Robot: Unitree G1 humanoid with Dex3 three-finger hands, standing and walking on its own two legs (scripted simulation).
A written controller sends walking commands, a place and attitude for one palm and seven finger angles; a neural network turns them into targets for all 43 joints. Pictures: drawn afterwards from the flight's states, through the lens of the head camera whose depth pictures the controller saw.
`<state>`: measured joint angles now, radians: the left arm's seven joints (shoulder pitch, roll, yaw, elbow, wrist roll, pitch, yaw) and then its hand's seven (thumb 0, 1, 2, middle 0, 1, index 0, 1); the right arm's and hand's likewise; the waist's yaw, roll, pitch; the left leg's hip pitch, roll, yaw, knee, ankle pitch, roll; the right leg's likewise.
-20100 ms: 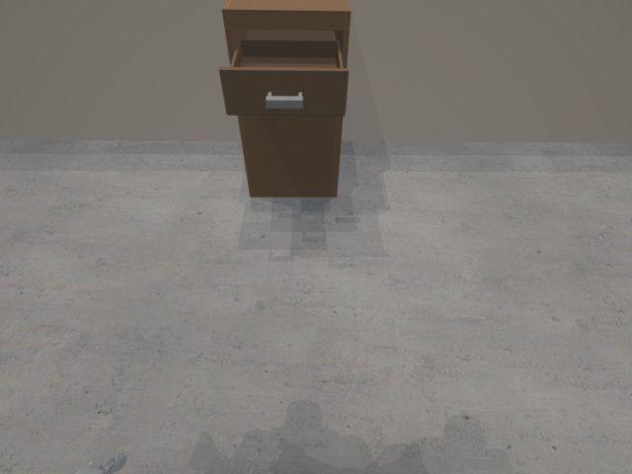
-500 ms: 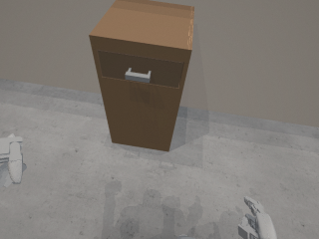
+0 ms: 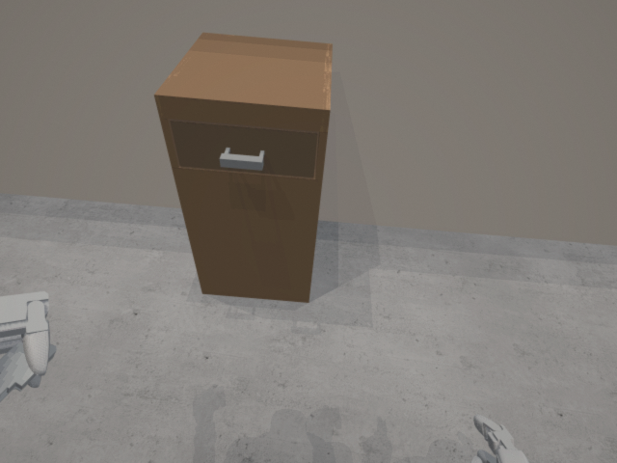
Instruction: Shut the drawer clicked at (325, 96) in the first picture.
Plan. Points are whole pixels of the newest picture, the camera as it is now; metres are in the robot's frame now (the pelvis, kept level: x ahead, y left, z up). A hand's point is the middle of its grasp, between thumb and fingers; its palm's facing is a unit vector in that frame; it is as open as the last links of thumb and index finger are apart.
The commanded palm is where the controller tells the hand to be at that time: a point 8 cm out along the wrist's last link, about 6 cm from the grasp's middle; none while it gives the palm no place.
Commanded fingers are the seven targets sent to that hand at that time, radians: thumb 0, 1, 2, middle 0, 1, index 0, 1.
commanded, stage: stop stepping back and stand still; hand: left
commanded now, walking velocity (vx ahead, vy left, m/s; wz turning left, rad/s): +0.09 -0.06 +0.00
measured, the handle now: (243, 157) +0.85 +0.17 -0.08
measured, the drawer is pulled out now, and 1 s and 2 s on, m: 0.00 0.00 0.00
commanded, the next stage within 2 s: let the arm hang, fingers relaxed in 0.64 s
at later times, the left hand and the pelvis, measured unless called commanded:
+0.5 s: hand (64, 335) +0.20 +0.23 +0.16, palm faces +0.34 -0.82 -0.46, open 3.3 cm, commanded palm +0.14 +0.27 +0.18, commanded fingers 0.00 0.90 0.90 -1.40 -1.60 -1.40 -1.60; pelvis +0.01 +0.00 +0.00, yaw +0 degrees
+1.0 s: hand out of the picture +0.09 +0.19 -0.15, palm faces -0.02 -0.97 -0.25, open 3.1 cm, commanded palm none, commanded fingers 0.00 0.90 0.90 -0.84 -0.99 -0.84 -0.99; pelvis -0.01 -0.01 +0.00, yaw +1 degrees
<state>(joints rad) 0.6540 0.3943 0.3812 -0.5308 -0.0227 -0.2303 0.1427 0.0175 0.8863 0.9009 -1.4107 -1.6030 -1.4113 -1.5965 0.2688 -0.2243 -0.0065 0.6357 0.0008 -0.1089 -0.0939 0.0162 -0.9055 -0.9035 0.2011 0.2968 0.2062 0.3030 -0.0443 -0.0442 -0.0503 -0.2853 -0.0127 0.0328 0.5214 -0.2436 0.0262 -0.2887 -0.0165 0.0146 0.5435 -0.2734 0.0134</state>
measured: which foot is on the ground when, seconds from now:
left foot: down 0.00-1.00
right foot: down 0.00-1.00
